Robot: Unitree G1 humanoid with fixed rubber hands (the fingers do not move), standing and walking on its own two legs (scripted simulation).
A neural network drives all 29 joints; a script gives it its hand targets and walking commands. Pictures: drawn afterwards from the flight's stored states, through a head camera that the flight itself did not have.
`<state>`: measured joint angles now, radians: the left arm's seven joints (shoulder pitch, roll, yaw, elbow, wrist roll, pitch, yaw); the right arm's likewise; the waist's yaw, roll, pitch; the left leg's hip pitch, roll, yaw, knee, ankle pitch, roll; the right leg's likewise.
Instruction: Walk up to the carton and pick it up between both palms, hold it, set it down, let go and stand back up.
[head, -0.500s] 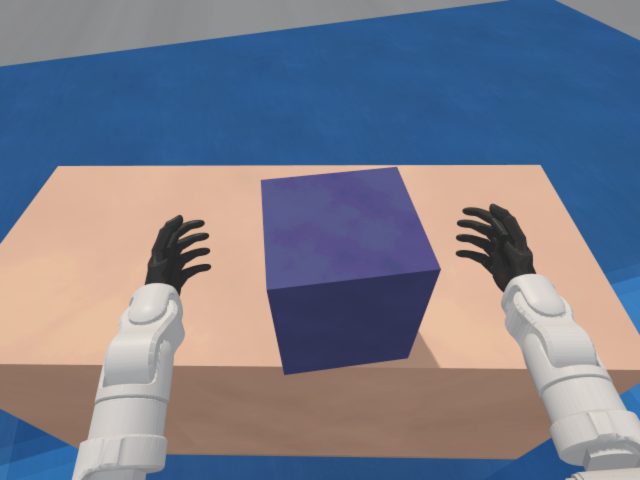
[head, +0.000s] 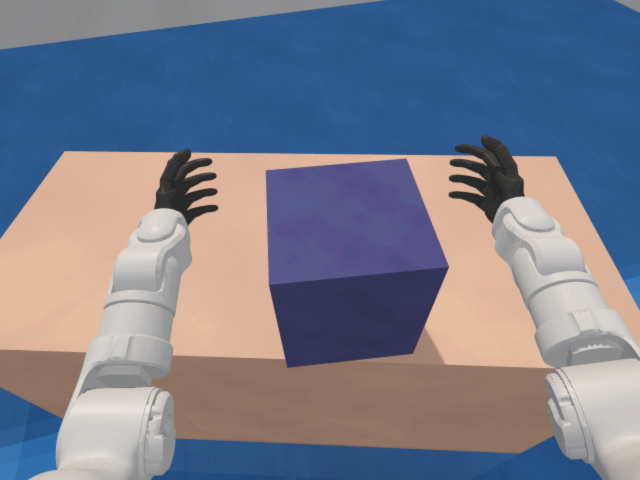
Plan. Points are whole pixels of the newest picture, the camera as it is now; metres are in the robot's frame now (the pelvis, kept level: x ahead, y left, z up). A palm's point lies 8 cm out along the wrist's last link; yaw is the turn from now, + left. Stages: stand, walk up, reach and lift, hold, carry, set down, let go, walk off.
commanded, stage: reach and lift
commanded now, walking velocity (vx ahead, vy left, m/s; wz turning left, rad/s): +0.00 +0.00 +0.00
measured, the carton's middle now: (344, 268) +0.43 +0.02 -0.02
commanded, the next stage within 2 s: none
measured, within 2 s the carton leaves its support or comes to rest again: neither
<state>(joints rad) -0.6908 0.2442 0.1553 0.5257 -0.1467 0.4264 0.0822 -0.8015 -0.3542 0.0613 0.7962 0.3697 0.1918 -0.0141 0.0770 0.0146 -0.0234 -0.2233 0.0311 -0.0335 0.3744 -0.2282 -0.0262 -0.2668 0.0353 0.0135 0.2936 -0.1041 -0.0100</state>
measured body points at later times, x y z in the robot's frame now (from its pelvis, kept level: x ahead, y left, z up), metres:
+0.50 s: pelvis +0.00 +0.00 -0.01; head +0.05 +0.01 +0.44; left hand +0.40 +0.25 +0.04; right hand +0.46 -0.14 +0.06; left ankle -0.03 +0.13 -0.75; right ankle +0.02 -0.11 -0.75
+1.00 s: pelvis -0.03 +0.00 -0.04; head +0.07 -0.01 +0.40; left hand +0.40 +0.22 +0.00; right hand +0.46 -0.17 +0.02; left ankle -0.03 +0.13 -0.75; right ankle +0.02 -0.11 -0.75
